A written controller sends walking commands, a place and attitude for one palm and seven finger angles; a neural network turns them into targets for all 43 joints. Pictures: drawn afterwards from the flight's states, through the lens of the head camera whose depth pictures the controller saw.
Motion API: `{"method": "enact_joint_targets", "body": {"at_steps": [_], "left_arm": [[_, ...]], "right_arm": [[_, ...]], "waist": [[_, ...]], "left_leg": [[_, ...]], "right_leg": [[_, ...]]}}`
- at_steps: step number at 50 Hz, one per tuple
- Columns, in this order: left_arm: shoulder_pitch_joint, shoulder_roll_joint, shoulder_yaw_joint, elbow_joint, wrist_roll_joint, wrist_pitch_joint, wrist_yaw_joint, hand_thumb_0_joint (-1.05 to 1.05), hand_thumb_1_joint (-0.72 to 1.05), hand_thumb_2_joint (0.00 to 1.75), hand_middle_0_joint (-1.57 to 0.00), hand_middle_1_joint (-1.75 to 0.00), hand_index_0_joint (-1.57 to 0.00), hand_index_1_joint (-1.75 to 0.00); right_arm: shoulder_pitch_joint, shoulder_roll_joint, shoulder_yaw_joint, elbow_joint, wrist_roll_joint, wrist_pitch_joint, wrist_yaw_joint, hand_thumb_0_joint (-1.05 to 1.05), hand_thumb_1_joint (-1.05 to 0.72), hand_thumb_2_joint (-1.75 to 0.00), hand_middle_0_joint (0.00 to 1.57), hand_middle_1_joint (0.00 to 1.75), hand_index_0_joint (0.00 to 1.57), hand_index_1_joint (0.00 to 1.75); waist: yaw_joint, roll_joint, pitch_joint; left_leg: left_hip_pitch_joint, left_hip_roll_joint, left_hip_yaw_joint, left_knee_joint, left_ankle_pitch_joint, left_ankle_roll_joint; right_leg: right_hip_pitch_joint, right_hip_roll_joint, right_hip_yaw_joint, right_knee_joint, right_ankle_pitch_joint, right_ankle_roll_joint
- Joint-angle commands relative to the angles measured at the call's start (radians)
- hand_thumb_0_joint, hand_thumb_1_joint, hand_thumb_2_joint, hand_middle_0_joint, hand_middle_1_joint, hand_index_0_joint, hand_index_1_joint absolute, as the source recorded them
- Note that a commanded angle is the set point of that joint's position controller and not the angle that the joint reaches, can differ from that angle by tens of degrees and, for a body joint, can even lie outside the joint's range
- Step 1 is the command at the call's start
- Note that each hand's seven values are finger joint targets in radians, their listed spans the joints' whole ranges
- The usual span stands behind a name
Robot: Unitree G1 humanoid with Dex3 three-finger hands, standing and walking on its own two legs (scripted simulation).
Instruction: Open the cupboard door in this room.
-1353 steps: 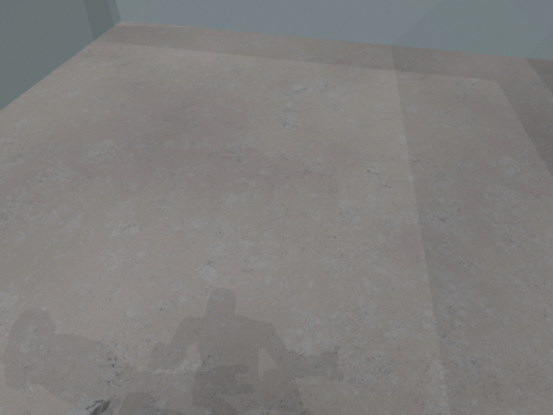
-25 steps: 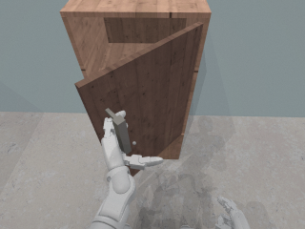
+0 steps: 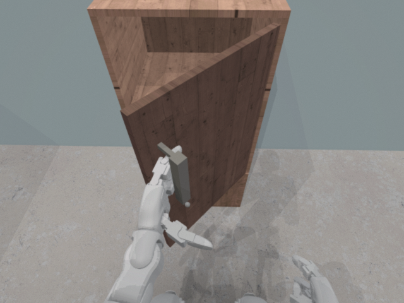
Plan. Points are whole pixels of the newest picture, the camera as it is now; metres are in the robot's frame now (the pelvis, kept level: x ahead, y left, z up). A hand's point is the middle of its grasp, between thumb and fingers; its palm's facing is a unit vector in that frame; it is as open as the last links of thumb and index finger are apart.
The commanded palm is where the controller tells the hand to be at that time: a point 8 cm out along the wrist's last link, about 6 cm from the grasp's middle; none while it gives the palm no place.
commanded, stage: slide the hand sideways off the handle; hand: left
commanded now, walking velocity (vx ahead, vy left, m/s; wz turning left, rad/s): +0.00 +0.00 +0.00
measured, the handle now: (173, 174) +0.35 +0.08 +0.06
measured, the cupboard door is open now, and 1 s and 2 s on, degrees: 47 47 47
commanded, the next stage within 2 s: draw the hand back to the body in 0.86 s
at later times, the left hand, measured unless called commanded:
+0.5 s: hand (166, 228) +0.24 +0.08 +0.06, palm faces -0.02 -1.00 +0.00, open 16.3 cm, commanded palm +0.21 +0.14 +0.06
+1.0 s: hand (141, 248) +0.21 +0.12 +0.06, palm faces -0.02 -1.00 -0.01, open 16.3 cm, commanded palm +0.19 +0.17 +0.07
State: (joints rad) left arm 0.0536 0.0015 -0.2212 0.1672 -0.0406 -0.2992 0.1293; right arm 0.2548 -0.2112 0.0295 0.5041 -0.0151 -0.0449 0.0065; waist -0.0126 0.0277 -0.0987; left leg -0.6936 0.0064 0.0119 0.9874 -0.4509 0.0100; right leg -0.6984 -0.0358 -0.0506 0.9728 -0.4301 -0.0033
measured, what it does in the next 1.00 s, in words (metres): stands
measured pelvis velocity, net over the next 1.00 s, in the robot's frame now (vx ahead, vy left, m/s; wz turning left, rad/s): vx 0.02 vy -0.02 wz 0.02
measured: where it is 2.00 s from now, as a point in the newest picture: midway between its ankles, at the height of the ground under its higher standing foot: outside the picture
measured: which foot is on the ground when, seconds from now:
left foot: down 0.00-1.00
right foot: down 0.00-1.00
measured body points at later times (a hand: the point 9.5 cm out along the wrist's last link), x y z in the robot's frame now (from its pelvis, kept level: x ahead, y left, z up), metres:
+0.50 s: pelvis +0.02 -0.01 -0.01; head +0.06 -0.02 +0.44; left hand +0.24 +0.13 +0.06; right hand +0.21 -0.22 -0.08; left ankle +0.03 +0.11 -0.68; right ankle +0.03 -0.12 -0.68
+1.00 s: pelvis +0.02 -0.02 -0.02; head +0.06 -0.02 +0.43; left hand +0.20 +0.17 +0.06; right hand +0.21 -0.24 -0.09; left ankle +0.03 +0.11 -0.68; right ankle +0.03 -0.12 -0.68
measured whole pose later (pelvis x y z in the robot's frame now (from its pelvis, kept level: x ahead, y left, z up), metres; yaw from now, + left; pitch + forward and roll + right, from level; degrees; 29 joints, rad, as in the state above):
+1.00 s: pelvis +0.02 -0.02 -0.02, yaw +1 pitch +12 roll -1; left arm 0.57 0.15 -0.04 -0.27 -0.17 -0.35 -0.13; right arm 0.27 -0.24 0.01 0.41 0.01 -0.10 -0.04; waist 0.01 0.04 -0.13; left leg -0.81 0.03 -0.04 1.13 -0.54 -0.02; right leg -0.79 -0.02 -0.10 1.10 -0.52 -0.03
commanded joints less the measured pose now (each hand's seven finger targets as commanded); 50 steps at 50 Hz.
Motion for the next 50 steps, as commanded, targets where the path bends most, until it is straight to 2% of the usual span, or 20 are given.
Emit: {"method": "enact_joint_targets", "body": {"at_steps": [1,2,4,7,8,12,14,17,19,22,24,27,29,37,39,41,43,45,48,50], "left_arm": [[-0.088,-0.008,-0.007,-0.296,0.057,-0.078,0.032,0.0,-0.5,0.3,-0.15,-0.3,-0.15,-0.3],[-0.066,0.008,0.003,-0.3,0.061,-0.07,0.031,0.0,-0.5,0.3,-0.15,-0.3,-0.15,-0.3],[-0.094,-0.007,-0.023,-0.336,0.065,-0.061,0.024,0.0,-0.5,0.3,-0.15,-0.3,-0.15,-0.3],[-0.015,0.028,0.016,-0.371,0.045,-0.048,0.018,0.0,-0.5,0.3,-0.15,-0.3,-0.15,-0.3],[-0.002,0.027,0.018,-0.398,0.037,-0.049,0.012,0.0,-0.5,0.3,-0.15,-0.3,-0.15,-0.3],[0.125,0.022,0.009,-0.474,0.018,-0.055,-0.015,0.0,-0.5,0.3,-0.15,-0.3,-0.15,-0.3],[0.127,0.045,0.021,-0.499,0.016,-0.059,-0.026,0.0,-0.5,0.3,-0.15,-0.3,-0.15,-0.3],[0.218,0.058,0.031,-0.518,0.017,-0.062,-0.044,0.0,-0.5,0.3,-0.15,-0.3,-0.15,-0.3],[0.247,0.059,0.025,-0.552,0.011,-0.062,-0.061,0.0,-0.5,0.3,-0.15,-0.3,-0.15,-0.3],[0.272,0.099,0.066,-0.565,0.002,-0.063,-0.083,0.0,-0.5,0.3,-0.15,-0.3,-0.15,-0.3],[0.289,0.095,0.063,-0.605,-0.008,-0.071,-0.098,0.0,-0.5,0.3,-0.15,-0.3,-0.15,-0.3],[0.379,0.134,0.115,-0.608,-0.03,-0.071,-0.12,0.0,-0.5,0.3,-0.15,-0.3,-0.15,-0.3],[0.378,0.136,0.113,-0.627,-0.04,-0.072,-0.136,0.0,-0.5,0.3,-0.15,-0.3,-0.15,-0.3],[0.493,0.202,0.229,-0.625,-0.106,-0.09,-0.211,0.0,-0.5,0.3,-0.15,-0.3,-0.15,-0.3],[0.525,0.203,0.241,-0.636,-0.123,-0.102,-0.234,0.0,-0.5,0.3,-0.15,-0.3,-0.15,-0.3],[0.539,0.219,0.26,-0.652,-0.141,-0.113,-0.254,0.0,-0.5,0.3,-0.15,-0.3,-0.15,-0.3],[0.49,0.193,0.208,-0.674,-0.144,-0.123,-0.267,0.0,-0.5,0.3,-0.15,-0.3,-0.15,-0.3],[0.464,0.199,0.214,-0.654,-0.148,-0.127,-0.267,0.0,-0.5,0.3,-0.15,-0.3,-0.15,-0.3],[0.475,0.204,0.212,-0.655,-0.136,-0.118,-0.26,0.0,-0.5,0.3,-0.15,-0.3,-0.15,-0.3],[0.459,0.254,0.255,-0.717,-0.134,-0.101,-0.244,0.0,-0.5,0.3,-0.15,-0.3,-0.15,-0.3]], "right_arm": [[-0.078,-0.098,-0.048,-0.187,-0.002,-0.051,0.009,0.0,-0.9,-0.9,0.2,0.3,0.2,0.3],[-0.08,-0.101,-0.048,-0.194,-0.002,-0.046,0.008,0.0,-0.9,-0.9,0.2,0.3,0.2,0.3],[-0.084,-0.097,-0.044,-0.202,0.001,-0.044,0.005,0.0,-0.9,-0.9,0.2,0.3,0.2,0.3],[-0.079,-0.1,-0.045,-0.214,0.001,-0.043,-0.005,0.0,-0.9,-0.9,0.2,0.3,0.2,0.3],[-0.082,-0.097,-0.043,-0.216,0.003,-0.044,-0.007,0.0,-0.9,-0.9,0.2,0.3,0.2,0.3],[-0.07,-0.094,-0.044,-0.228,0.005,-0.055,-0.008,0.0,-0.9,-0.9,0.2,0.3,0.2,0.3],[-0.063,-0.097,-0.043,-0.226,0.005,-0.058,-0.01,0.0,-0.9,-0.9,0.2,0.3,0.2,0.3],[-0.055,-0.098,-0.045,-0.234,0.004,-0.062,-0.011,0.0,-0.9,-0.9,0.2,0.3,0.2,0.3],[-0.052,-0.097,-0.045,-0.244,0.003,-0.067,-0.011,0.0,-0.9,-0.9,0.2,0.3,0.2,0.3],[-0.044,-0.103,-0.048,-0.243,0.005,-0.07,-0.02,0.0,-0.9,-0.9,0.2,0.3,0.2,0.3],[-0.045,-0.099,-0.05,-0.248,0.005,-0.078,-0.022,0.0,-0.9,-0.9,0.2,0.3,0.2,0.3],[-0.036,-0.102,-0.053,-0.252,0.009,-0.081,-0.026,0.0,-0.9,-0.9,0.2,0.3,0.2,0.3],[-0.037,-0.103,-0.051,-0.257,0.01,-0.083,-0.028,0.0,-0.9,-0.9,0.2,0.3,0.2,0.3],[-0.037,-0.105,-0.061,-0.25,0.018,-0.091,-0.044,0.0,-0.9,-0.9,0.2,0.3,0.2,0.3],[-0.04,-0.104,-0.064,-0.25,0.022,-0.094,-0.045,0.0,-0.9,-0.9,0.2,0.3,0.2,0.3],[-0.04,-0.106,-0.067,-0.25,0.024,-0.098,-0.047,0.0,-0.9,-0.9,0.2,0.3,0.2,0.3],[-0.046,-0.111,-0.062,-0.256,0.026,-0.109,-0.048,0.0,-0.9,-0.9,0.2,0.3,0.2,0.3],[-0.037,-0.117,-0.063,-0.25,0.024,-0.116,-0.052,0.0,-0.9,-0.9,0.2,0.3,0.2,0.3],[-0.037,-0.118,-0.065,-0.258,0.025,-0.123,-0.054,0.0,-0.9,-0.9,0.2,0.3,0.2,0.3],[-0.032,-0.118,-0.065,-0.266,0.029,-0.119,-0.057,0.0,-0.9,-0.9,0.2,0.3,0.2,0.3]], "waist": [[0.014,-0.06,-0.216],[0.018,-0.071,-0.211],[0.0,-0.045,-0.183],[0.011,-0.087,-0.206],[0.014,-0.062,-0.213],[0.014,-0.052,-0.22],[0.001,-0.051,-0.192],[0.005,-0.066,-0.188],[0.002,-0.04,-0.193],[-0.005,-0.078,-0.184],[-0.002,-0.037,-0.207],[0.011,-0.06,-0.215],[0.0,-0.051,-0.201],[0.011,-0.084,-0.198],[0.015,-0.057,-0.199],[0.015,-0.041,-0.201],[-0.006,-0.022,-0.175],[-0.013,-0.049,-0.159],[0.001,-0.041,-0.181],[0.014,-0.005,-0.22]], "left_leg": [[0.091,-0.012,-0.041,-0.163,0.112,0.0],[0.078,-0.012,-0.043,-0.165,0.107,0.001],[0.077,-0.012,-0.04,-0.163,0.074,0.002],[0.07,-0.014,-0.041,-0.159,0.086,0.005],[0.075,-0.016,-0.035,-0.155,0.096,0.005],[0.082,-0.015,-0.034,-0.141,0.155,0.003],[0.067,-0.016,-0.038,-0.129,0.143,0.002],[0.055,-0.016,-0.04,-0.119,0.156,0.003],[0.05,-0.02,-0.036,-0.105,0.16,0.004],[0.028,-0.021,-0.038,-0.088,0.152,0.006],[0.036,-0.023,-0.037,-0.079,0.159,0.005],[0.014,-0.025,-0.033,-0.068,0.182,0.005],[0.005,-0.028,-0.029,-0.057,0.176,0.007],[-0.056,-0.031,-0.027,-0.018,0.175,0.003],[-0.055,-0.033,-0.025,-0.015,0.173,0.001],[-0.056,-0.031,-0.027,-0.01,0.17,0.001],[-0.061,-0.032,-0.031,-0.001,0.146,0.004],[-0.077,-0.029,-0.037,0.007,0.109,0.004],[-0.068,-0.029,-0.038,0.001,0.112,0.006],[-0.035,-0.029,-0.034,-0.02,0.119,0.006]], "right_leg": [[0.101,0.032,-0.01,-0.127,0.104,-0.039],[0.111,0.032,-0.008,-0.13,0.096,-0.04],[0.084,0.031,-0.005,-0.135,0.071,-0.036],[0.117,0.036,-0.005,-0.137,0.082,-0.035],[0.122,0.035,0.001,-0.139,0.097,-0.034],[0.137,0.038,-0.005,-0.122,0.166,-0.034],[0.115,0.037,-0.003,-0.116,0.164,-0.031],[0.118,0.039,-0.001,-0.108,0.176,-0.032],[0.111,0.036,0.0,-0.099,0.192,-0.029],[0.11,0.038,0.007,-0.101,0.187,-0.027],[0.102,0.037,0.007,-0.087,0.195,-0.027],[0.137,0.038,0.017,-0.089,0.229,-0.026],[0.126,0.034,0.024,-0.092,0.234,-0.021],[0.16,0.026,0.065,-0.101,0.256,-0.01],[0.15,0.025,0.064,-0.095,0.254,-0.009],[0.137,0.027,0.062,-0.09,0.244,-0.009],[0.098,0.029,0.061,-0.093,0.184,-0.01],[0.063,0.032,0.059,-0.099,0.105,-0.013],[0.061,0.035,0.048,-0.087,0.089,-0.019],[0.092,0.036,0.047,-0.095,0.094,-0.021]]}}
